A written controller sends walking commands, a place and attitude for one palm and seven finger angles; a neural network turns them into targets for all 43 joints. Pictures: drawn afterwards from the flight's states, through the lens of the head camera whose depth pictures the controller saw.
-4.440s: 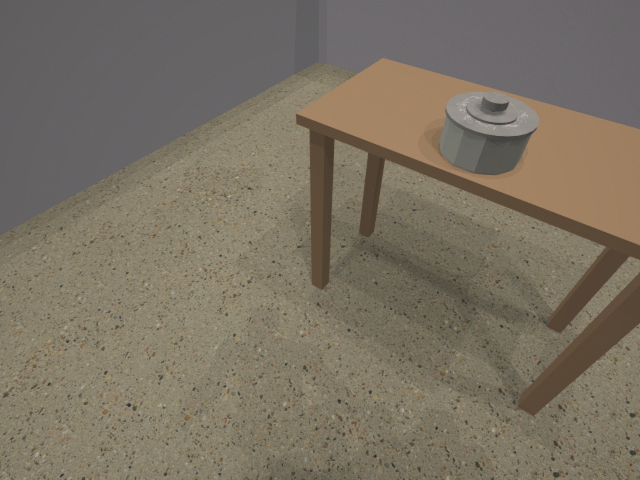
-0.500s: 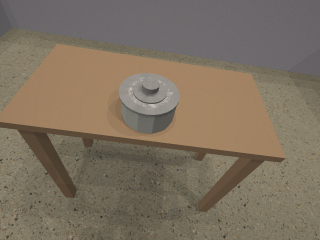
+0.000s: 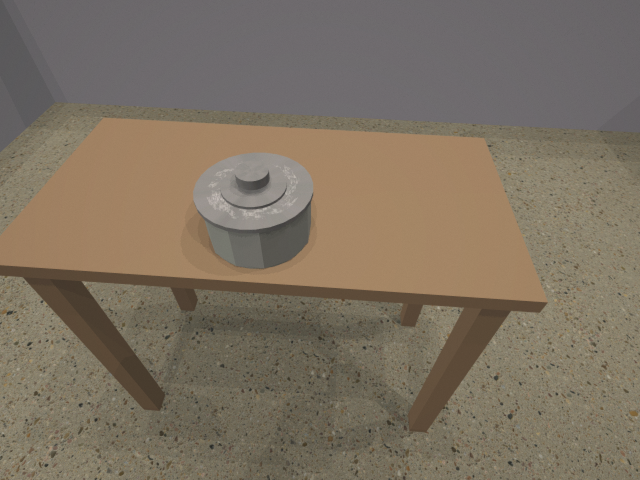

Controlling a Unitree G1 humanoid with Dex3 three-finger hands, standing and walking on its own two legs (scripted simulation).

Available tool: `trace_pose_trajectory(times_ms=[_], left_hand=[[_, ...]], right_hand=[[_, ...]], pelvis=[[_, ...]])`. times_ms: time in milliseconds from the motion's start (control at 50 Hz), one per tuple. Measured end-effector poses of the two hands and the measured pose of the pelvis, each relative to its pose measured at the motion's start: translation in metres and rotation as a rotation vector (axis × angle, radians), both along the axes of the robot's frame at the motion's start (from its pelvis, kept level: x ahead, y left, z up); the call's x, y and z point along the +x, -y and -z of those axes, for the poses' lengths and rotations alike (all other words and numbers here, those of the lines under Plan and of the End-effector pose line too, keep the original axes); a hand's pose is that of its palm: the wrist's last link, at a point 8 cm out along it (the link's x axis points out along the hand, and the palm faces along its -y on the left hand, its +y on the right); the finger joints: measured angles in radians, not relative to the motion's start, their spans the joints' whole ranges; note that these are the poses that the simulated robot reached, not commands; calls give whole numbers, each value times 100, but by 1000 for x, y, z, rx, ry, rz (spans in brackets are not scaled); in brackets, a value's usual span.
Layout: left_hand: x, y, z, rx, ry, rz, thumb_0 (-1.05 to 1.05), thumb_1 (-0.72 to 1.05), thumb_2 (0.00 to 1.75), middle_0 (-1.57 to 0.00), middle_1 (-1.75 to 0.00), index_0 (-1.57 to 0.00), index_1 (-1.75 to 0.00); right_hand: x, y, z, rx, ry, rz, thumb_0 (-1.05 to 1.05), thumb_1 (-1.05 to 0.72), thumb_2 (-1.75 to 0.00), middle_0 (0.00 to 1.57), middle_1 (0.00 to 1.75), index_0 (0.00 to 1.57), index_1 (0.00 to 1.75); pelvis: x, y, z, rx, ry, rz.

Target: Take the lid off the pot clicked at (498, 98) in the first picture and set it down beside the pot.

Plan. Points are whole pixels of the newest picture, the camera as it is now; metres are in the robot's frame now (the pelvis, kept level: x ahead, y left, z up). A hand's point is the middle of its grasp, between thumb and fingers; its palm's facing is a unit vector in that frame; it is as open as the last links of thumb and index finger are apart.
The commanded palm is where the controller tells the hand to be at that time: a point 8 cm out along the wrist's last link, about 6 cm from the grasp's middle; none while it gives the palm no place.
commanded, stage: come to a stop and stand still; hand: left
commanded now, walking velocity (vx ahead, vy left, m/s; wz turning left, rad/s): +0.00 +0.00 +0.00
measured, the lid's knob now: (252, 175) +0.53 +0.13 +0.10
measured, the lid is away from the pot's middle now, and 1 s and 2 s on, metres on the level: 0.00 0.00 0.00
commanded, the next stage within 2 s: look again from close up in 0.20 s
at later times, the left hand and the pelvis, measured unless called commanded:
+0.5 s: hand out of the picture -0.01 +0.20 -0.18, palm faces +0.02 -0.98 -0.20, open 7.4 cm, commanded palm none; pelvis +0.00 +0.03 -0.01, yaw -1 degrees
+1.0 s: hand out of the picture +0.02 +0.23 -0.18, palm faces -0.01 -0.97 -0.22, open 7.4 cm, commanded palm none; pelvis +0.00 +0.05 +0.00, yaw -1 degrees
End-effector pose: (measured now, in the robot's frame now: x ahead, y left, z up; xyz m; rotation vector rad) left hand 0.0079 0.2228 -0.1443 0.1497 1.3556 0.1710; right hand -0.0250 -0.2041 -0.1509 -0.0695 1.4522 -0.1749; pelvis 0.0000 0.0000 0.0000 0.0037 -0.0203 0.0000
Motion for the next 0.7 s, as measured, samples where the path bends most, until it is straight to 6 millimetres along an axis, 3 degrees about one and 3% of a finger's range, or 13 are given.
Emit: trace_pose_trajectory(times_ms=[180, 340, 500, 700], left_hand=[[-28, 18, 4, -45, -79, -34, 1, 92, 90, -20, -30, -20, -30], [-39, 15, 4, -47, -102, -32, 1, 91, 90, -20, -30, -20, -30], [-22, -23, 7, -9, -47, 1, 1, 91, 90, -20, -30, -20, -30], [9, -64, 0, 41, 37, 39, 0, 91, 90, -20, -30, -20, -30]], right_hand=[[28, 16, -4, -43, 30, -39, 1, -93, -90, 20, 30, 20, 30], [48, 17, -7, -64, 69, -59, 1, -93, -90, 20, 30, 20, 30], [67, -7, -4, -66, 199, -53, 0, -94, -90, 20, 30, 20, 30], [58, -24, -6, -61, 193, -67, 0, -95, -90, 20, 30, 20, 30]], pelvis=[[3, 2, -1, 0, 4, -1], [4, -5, 0, -13, -7, 8], [4, -32, 7, -19, -6, 16], [-1, -49, 6, -7, -12, 21]])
